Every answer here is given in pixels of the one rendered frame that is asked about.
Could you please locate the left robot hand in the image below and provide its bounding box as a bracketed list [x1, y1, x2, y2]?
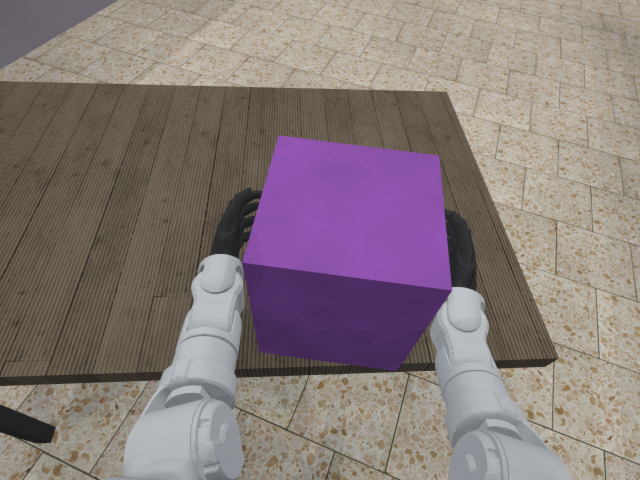
[210, 188, 263, 258]

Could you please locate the robot right forearm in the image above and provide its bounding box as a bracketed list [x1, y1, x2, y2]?
[430, 287, 572, 480]

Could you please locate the table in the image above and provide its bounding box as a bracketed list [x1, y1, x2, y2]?
[0, 81, 559, 443]

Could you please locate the robot left forearm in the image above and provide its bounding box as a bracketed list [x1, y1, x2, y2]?
[123, 254, 244, 477]

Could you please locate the robot left upper arm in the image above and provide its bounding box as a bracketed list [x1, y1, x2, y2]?
[102, 398, 244, 480]

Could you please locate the right robot hand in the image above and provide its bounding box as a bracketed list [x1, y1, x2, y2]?
[444, 209, 476, 291]

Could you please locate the robot right upper arm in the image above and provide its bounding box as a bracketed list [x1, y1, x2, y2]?
[449, 429, 571, 480]

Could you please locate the carton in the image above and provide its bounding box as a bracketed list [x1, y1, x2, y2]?
[242, 136, 452, 371]

